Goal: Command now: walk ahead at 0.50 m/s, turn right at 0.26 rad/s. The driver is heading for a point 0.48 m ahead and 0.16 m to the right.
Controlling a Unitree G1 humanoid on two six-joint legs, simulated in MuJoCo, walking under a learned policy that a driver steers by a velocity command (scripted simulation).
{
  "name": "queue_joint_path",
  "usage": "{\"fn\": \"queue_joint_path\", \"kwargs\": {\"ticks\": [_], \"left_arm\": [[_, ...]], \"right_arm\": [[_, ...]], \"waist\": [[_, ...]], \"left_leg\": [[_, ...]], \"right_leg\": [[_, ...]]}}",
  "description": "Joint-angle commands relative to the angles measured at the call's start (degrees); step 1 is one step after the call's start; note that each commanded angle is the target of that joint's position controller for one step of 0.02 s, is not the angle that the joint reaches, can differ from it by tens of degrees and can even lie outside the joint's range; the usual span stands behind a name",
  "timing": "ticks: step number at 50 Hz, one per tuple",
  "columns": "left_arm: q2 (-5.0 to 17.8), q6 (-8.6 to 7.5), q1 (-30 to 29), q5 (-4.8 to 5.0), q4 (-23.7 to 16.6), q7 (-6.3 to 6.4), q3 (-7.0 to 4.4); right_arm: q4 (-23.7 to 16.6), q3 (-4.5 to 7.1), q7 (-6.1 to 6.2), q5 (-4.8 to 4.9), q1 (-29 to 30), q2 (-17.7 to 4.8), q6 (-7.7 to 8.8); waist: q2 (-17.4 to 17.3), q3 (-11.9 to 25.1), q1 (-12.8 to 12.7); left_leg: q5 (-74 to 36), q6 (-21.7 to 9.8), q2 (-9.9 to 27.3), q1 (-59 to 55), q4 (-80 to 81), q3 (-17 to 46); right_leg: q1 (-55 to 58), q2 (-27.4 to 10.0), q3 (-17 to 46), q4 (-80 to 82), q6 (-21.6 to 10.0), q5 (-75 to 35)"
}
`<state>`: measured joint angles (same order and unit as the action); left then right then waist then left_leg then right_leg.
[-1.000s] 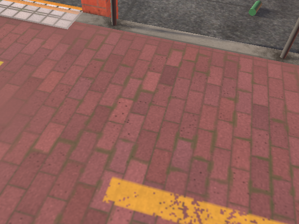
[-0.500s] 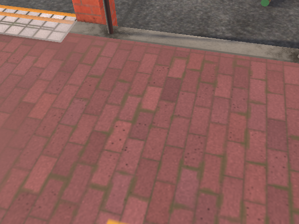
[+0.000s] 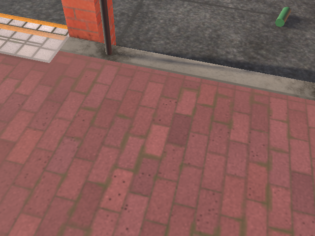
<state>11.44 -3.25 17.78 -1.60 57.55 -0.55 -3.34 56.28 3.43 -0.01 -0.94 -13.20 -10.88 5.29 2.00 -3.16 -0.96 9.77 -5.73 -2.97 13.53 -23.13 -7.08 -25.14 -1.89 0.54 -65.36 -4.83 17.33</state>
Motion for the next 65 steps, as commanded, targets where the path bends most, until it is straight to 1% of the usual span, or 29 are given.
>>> {"fn": "queue_joint_path", "kwargs": {"ticks": [1,8,13,16,18,19,20,21,22,23,25,27,30,34,38,42,43,44,45,46,47,48,50,52,59,61,62,63,65], "left_arm": [[1.14,1.63,5.15,-0.40,-0.88,-0.69,-0.62],[0.92,1.89,-9.43,0.19,-6.27,-1.57,-0.09],[0.61,1.57,-17.29,0.04,-9.88,-2.07,0.70],[1.78,1.46,-15.48,-0.24,-10.15,-1.82,0.09],[3.55,1.37,-8.52,-0.28,-8.42,-1.39,-0.90],[5.11,1.01,-2.34,-0.54,-6.61,-1.23,-1.76],[8.60,0.71,5.68,-1.34,-4.63,-0.71,-3.24],[14.96,0.82,6.51,-1.54,-5.27,-0.09,-4.83],[15.45,1.82,6.72,0.22,-5.52,-0.15,-4.86],[13.92,2.05,3.04,0.66,-5.53,0.30,-4.32],[8.89,1.44,-2.02,0.90,-6.15,0.60,-2.97],[7.08,0.12,-3.59,1.48,-6.52,1.04,-1.93],[9.10,-1.19,-0.34,1.52,-5.33,0.82,-1.93],[8.47,-0.44,2.27,1.41,-4.87,1.02,-1.14],[8.15,0.15,4.42,0.85,-3.98,1.76,-0.48],[8.54,0.34,2.53,0.43,-3.35,2.54,-0.21],[9.01,0.22,1.09,0.89,-3.30,2.64,-0.25],[9.24,-0.12,0.16,1.52,-3.68,2.54,-0.17],[6.94,-0.39,4.27,2.21,-4.44,2.46,0.39],[4.47,0.88,11.75,3.12,-1.78,2.37,0.54],[7.14,2.17,9.21,1.21,-0.79,2.43,0.06],[6.81,2.78,5.66,0.26,-1.04,2.19,-0.03],[5.25,4.08,2.78,-0.03,-1.06,1.75,0.42],[3.79,5.24,4.55,0.01,0.60,1.77,1.10],[2.97,5.52,3.55,0.54,3.61,2.35,2.05],[3.91,4.56,3.27,-0.33,3.58,2.47,2.41],[5.29,4.11,1.83,0.13,3.61,2.48,2.35],[4.08,3.51,1.02,0.66,3.99,2.40,2.76],[4.01,2.34,-0.50,1.04,4.17,2.55,2.98]], "right_arm": [[-0.47,0.43,0.40,0.35,-4.95,-4.15,1.98],[0.60,-0.01,0.94,0.19,-10.14,-4.47,2.20],[2.71,0.07,1.96,-0.08,-15.55,-5.56,1.58],[2.77,0.41,2.69,-0.34,-14.90,-7.45,0.87],[2.25,0.98,2.92,-0.58,-13.52,-9.24,0.00],[1.74,1.19,2.67,-0.47,-13.01,-9.89,-0.45],[0.15,1.23,2.21,-0.06,-11.02,-10.01,-0.48],[-3.74,0.07,0.89,0.80,-12.71,-3.60,-0.19],[-6.47,0.90,0.34,0.56,-6.09,-7.53,0.61],[-8.40,0.71,-0.04,0.69,-1.24,-7.57,1.47],[-7.68,0.76,0.14,0.33,-2.23,-7.42,1.62],[-6.88,0.54,0.13,-1.27,-5.46,-5.99,-0.89],[-7.35,0.27,0.00,-1.30,-5.20,-4.86,-2.85],[-9.74,-0.31,-0.18,-0.60,1.95,-5.21,-3.35],[-10.73,-1.00,0.21,0.00,6.36,-5.51,-3.02],[-8.23,-0.60,1.08,-0.29,0.66,-7.40,-2.07],[-6.64,-0.40,1.43,-0.49,-3.41,-7.62,-1.59],[-5.06,-0.19,1.78,-0.81,-8.24,-8.55,-0.69],[-4.73,0.43,1.90,-0.99,-11.75,-12.48,-0.23],[-4.84,-0.10,1.45,0.41,-10.25,-11.16,-1.17],[-5.67,-0.87,0.86,1.38,-7.14,-8.82,-1.66],[-6.21,-1.48,0.90,1.05,-2.64,-7.03,-2.07],[-6.42,-2.54,1.66,0.18,2.19,-5.07,-2.88],[-5.36,-2.48,1.77,-0.38,2.14,-6.12,-3.31],[-3.03,-1.56,1.51,0.55,0.82,-8.82,-5.07],[-2.26,-1.48,1.32,0.73,-0.71,-7.93,-5.51],[-2.24,-1.42,1.15,1.24,-1.69,-6.99,-5.78],[-1.68,-1.60,0.92,1.12,-1.32,-6.19,-5.79],[-0.13,-1.89,0.67,0.69,-3.44,-4.95,-5.43]], "waist": [[-5.19,0.64,-1.22],[-5.04,-3.03,0.94],[-5.19,-3.91,3.25],[-6.95,-1.65,1.33],[-8.44,2.84,-1.82],[-8.12,6.22,-4.46],[-4.75,10.28,-8.92],[8.34,15.05,-5.50],[4.18,17.02,-6.60],[0.67,8.18,-5.06],[-5.50,2.02,-0.21],[-4.32,2.10,2.77],[-1.89,2.77,3.36],[2.06,3.32,0.76],[2.90,3.91,-1.89],[3.02,3.83,0.67],[2.09,4.19,3.08],[-0.75,6.42,5.50],[-9.05,12.47,4.01],[-15.39,18.91,1.80],[-8.11,15.43,1.16],[-5.81,9.37,0.28],[-6.34,3.91,-1.61],[-9.03,3.95,-2.17],[-8.27,3.03,-1.13],[-5.20,0.20,-0.39],[-0.72,-2.26,1.62],[1.69,-2.89,1.95],[3.07,-1.01,3.59]], "left_leg": [[-6.74,-4.04,16.20,-3.40,15.27,12.62],[-16.57,-1.38,14.22,-7.60,16.23,2.00],[-27.82,-1.23,16.49,-16.62,13.20,-2.46],[-48.74,-0.73,17.67,-21.18,5.39,-5.30],[-59.24,-0.82,18.18,-22.29,-6.98,-6.60],[-55.53,-0.52,17.97,-19.49,-17.32,-7.02],[-41.90,0.99,16.73,-8.75,-32.86,-7.45],[8.80,3.99,6.53,16.49,-54.93,-6.50],[18.87,4.38,0.91,26.76,-62.99,6.30],[12.83,3.75,5.56,31.95,-60.01,9.10],[7.51,4.31,8.84,25.54,-49.84,8.86],[7.83,6.23,9.37,18.68,-45.22,8.30],[5.12,7.59,8.00,17.20,-38.94,5.84],[-3.10,7.01,6.67,17.83,-27.69,4.07],[-8.06,5.34,4.91,16.46,-17.64,3.52],[-2.84,2.42,2.42,8.36,-10.01,4.31],[-6.08,1.50,2.25,3.87,-4.15,4.48],[-23.65,0.38,5.66,-5.31,0.74,7.47],[-56.77,-4.56,18.42,-17.50,-3.97,18.44],[-68.01,-14.53,27.74,-21.45,-3.50,29.31],[-53.23,-14.64,25.91,-14.08,0.04,28.84],[-39.45,-12.79,23.05,-7.56,3.15,25.37],[-20.86,-8.20,17.65,1.90,8.72,18.79],[-13.03,-5.73,13.94,4.03,9.73,14.84],[17.61,-1.93,13.22,7.51,12.51,17.33],[20.52,2.20,11.75,9.75,11.87,16.95],[16.76,3.43,8.42,6.90,10.66,13.89],[10.23,3.52,7.47,0.53,7.62,12.33],[2.56,3.19,7.22,-7.03,4.11,11.36]], "right_leg": [[-6.05,-2.85,2.03,0.36,0.57,-4.68],[-13.20,-2.81,-1.41,16.58,1.57,-18.43],[-12.33,-1.13,-7.18,26.94,-0.31,-16.56],[-6.68,2.65,-10.30,29.44,-3.28,-9.21],[1.39,6.37,-11.61,30.75,-6.11,-3.53],[9.48,7.79,-10.75,34.39,-7.72,-3.57],[22.74,3.30,-2.74,38.91,-10.67,-2.49],[40.95,-14.82,25.54,40.70,-19.16,-3.30],[42.55,-18.15,42.01,49.08,-22.21,-2.63],[36.59,-16.82,32.03,50.41,-19.62,-5.15],[24.04,-11.59,21.38,52.08,-14.27,-17.73],[18.19,-8.25,13.22,51.37,-12.24,-36.26],[16.50,-5.34,6.77,49.36,-9.91,-55.86],[19.10,-2.64,3.56,48.28,-4.48,-58.91],[24.85,-3.90,4.03,46.47,-2.87,-58.24],[26.57,-6.19,6.59,39.46,-2.96,-61.95],[26.45,-5.57,6.55,35.24,-2.38,-60.72],[22.84,-3.38,5.72,28.60,-1.09,-52.34],[15.13,2.13,3.49,15.96,0.61,-22.37],[8.81,9.44,2.52,5.54,2.09,18.27],[8.02,7.74,5.62,2.23,1.87,19.44],[6.93,6.47,5.99,2.09,2.24,16.74],[9.79,3.65,5.19,9.83,3.62,12.05],[13.25,4.06,2.01,17.29,4.86,10.68],[19.35,3.00,-1.38,37.04,3.45,-1.04],[19.57,-1.05,4.16,44.52,2.04,-2.26],[11.94,-2.80,7.70,46.67,1.12,4.35],[5.89,-3.55,8.87,49.69,1.23,8.18],[2.97,-3.89,9.22,52.70,2.28,7.62]]}}
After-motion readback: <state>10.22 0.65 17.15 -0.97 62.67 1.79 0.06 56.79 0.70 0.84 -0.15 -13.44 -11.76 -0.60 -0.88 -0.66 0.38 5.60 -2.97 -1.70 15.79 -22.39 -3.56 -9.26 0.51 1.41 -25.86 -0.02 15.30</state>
